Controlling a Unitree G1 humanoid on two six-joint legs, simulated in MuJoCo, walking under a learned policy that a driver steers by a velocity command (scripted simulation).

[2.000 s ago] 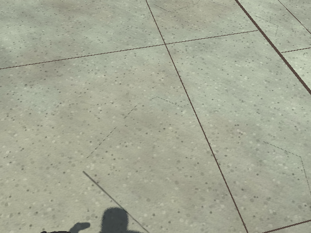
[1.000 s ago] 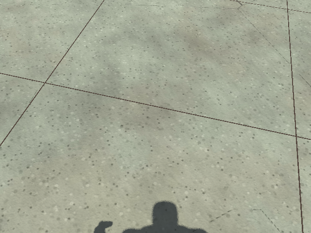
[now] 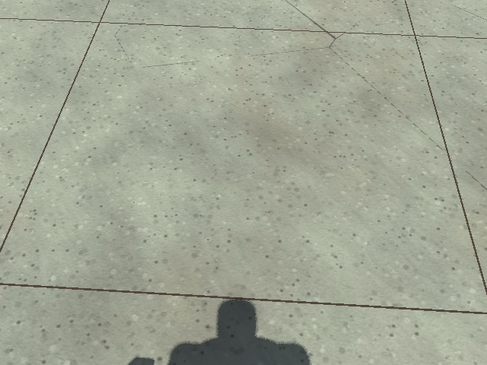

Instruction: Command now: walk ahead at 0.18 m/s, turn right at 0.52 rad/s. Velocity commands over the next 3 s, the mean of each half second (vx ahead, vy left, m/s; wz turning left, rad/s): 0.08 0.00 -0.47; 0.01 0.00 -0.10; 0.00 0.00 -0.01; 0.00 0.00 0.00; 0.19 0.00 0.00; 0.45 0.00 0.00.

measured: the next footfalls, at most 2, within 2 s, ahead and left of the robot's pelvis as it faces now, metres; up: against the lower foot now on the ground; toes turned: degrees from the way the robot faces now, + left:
right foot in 0.14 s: +0.18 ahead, -0.14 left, +0.00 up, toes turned -10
left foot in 0.54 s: +0.19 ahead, +0.11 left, +0.00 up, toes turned -16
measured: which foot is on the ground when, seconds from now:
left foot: down 0.00-0.14, up 0.16-0.52, down 0.54-1.00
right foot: up 0.00-0.12, down 0.14-1.00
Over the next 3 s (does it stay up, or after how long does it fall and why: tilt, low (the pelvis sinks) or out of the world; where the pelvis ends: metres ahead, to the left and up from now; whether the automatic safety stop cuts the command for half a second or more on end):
stays up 0.50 -0.09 -0.02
